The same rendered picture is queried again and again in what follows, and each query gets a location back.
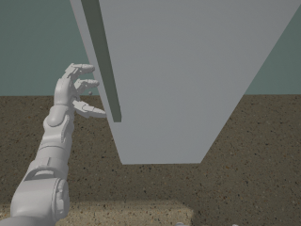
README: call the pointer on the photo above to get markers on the handle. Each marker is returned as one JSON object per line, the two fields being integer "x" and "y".
{"x": 96, "y": 30}

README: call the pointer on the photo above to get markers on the left robot hand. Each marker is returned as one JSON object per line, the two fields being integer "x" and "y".
{"x": 66, "y": 91}

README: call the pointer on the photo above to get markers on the fridge door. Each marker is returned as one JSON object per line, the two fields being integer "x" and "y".
{"x": 180, "y": 69}

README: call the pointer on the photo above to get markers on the robot left forearm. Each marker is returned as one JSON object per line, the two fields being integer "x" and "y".
{"x": 55, "y": 148}

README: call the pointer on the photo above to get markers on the robot left upper arm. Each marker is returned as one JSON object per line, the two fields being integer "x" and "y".
{"x": 41, "y": 202}

